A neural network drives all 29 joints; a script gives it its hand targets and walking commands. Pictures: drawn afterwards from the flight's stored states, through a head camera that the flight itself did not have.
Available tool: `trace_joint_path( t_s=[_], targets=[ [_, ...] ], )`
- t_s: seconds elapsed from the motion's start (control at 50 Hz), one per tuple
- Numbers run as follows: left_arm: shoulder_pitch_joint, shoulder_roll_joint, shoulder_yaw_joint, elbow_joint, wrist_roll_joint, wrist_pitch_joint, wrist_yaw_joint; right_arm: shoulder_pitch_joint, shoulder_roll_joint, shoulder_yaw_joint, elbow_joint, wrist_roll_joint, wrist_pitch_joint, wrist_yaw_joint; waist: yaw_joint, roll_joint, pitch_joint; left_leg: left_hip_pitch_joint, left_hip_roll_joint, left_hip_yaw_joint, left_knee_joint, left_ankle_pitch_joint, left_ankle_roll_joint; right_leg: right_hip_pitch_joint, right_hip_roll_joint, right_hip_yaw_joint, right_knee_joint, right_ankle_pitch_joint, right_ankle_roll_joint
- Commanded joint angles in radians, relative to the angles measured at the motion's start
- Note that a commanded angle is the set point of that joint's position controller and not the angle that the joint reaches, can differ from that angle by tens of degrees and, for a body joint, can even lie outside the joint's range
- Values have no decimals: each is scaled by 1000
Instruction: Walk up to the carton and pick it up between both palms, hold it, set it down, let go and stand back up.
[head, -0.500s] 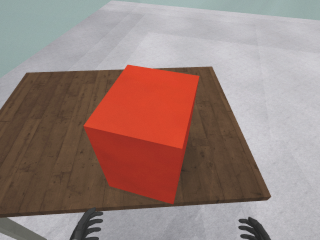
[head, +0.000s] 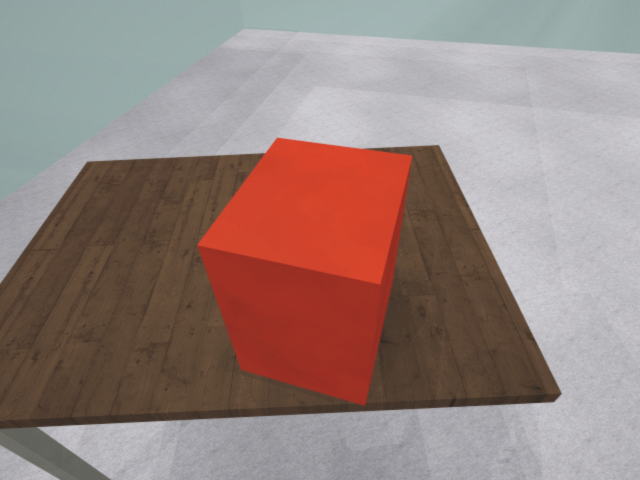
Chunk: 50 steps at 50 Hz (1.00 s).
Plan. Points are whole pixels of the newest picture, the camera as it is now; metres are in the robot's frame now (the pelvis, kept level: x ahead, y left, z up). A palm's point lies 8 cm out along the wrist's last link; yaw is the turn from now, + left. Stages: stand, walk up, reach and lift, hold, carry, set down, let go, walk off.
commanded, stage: stand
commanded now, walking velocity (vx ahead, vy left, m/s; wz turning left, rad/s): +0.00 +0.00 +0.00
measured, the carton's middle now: (320, 270) +0.44 +0.03 +0.01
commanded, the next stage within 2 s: none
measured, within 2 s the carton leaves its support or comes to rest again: neither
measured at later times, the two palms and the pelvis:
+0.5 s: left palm out of the picture -0.06 +0.25 -0.13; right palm out of the picture -0.04 -0.24 -0.14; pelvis -0.03 +0.00 +0.00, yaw +1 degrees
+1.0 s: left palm out of the picture -0.03 +0.23 -0.14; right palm out of the picture -0.02 -0.24 -0.14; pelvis -0.01 +0.00 +0.00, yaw +1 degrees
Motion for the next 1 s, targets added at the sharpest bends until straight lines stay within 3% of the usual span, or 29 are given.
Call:
trace_joint_path(
  t_s=[0.0,0.2,0.38,0.64,0.98],
  targets=[
    [32,141,33,-53,-3,-21,11,21,-132,-22,-41,4,-18,-9,-3,-10,67,12,101,-138,-87,-13,11,-134,-120,126,-113,-5,5],
    [77,127,31,21,0,-13,13,52,-131,-21,7,6,-9,-13,1,10,100,-65,96,-167,-130,-201,5,-168,-103,118,-103,-121,7],
    [105,108,33,67,1,-9,17,82,-118,-25,34,4,-1,-18,-2,0,101,-85,94,-178,-131,-252,4,-199,-100,119,-98,-177,6],
    [120,91,35,110,-2,-3,23,110,-90,-23,58,5,5,-26,-5,-8,104,-77,89,-170,-101,-202,1,-224,-112,132,-106,-176,1],
    [88,63,22,151,-9,-3,30,110,-58,-5,86,11,1,-38,-3,-8,79,-36,94,-147,-71,-27,-4,-155,-124,121,-106,-8,0]
  ],
)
